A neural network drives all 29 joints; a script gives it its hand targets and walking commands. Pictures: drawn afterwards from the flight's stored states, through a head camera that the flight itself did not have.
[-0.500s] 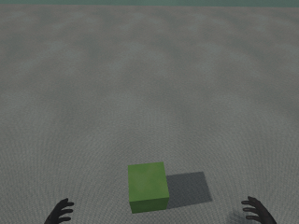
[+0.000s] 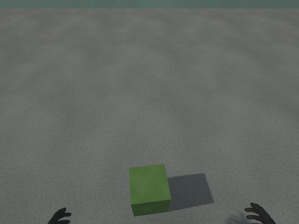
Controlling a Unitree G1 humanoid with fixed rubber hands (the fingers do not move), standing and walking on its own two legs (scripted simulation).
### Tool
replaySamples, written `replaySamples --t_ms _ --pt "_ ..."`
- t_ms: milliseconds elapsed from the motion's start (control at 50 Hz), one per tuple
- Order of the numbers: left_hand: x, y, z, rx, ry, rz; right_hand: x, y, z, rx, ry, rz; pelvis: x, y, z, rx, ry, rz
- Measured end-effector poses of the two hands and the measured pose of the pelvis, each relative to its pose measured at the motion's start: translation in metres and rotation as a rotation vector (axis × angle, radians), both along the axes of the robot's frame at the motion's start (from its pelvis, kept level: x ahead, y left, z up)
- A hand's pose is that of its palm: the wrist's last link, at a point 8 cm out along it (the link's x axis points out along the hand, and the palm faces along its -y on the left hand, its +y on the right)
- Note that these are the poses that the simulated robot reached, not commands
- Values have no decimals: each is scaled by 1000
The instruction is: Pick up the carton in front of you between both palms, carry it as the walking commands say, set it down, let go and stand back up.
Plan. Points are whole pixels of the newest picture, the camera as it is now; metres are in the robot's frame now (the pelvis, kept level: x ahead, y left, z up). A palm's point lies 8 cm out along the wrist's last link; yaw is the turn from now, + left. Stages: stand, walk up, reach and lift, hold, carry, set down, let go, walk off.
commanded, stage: stand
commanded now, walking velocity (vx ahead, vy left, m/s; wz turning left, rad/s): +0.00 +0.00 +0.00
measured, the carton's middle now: (148, 190) +0.43 +0.02 -0.65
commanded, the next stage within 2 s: none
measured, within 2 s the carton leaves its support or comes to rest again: neither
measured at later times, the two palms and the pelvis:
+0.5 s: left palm out of the picture +0.08 +0.30 -0.10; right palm out of the picture +0.08 -0.31 -0.09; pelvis -0.02 +0.00 +0.01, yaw +0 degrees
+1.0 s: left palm out of the picture +0.07 +0.30 -0.10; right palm out of the picture +0.07 -0.31 -0.09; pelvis -0.03 +0.00 +0.01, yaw +0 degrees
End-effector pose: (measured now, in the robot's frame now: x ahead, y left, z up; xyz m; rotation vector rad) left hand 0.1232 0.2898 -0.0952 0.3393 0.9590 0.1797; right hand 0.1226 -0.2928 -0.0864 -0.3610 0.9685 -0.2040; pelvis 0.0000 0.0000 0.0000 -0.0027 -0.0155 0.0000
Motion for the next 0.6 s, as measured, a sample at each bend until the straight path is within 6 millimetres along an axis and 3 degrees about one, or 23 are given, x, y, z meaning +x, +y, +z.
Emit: replaySamples --t_ms 600 --pt "-47 9 -5 17 108 18 -43 -17 -4 -12 94 -32 -21 -3 6 0 -23 -3"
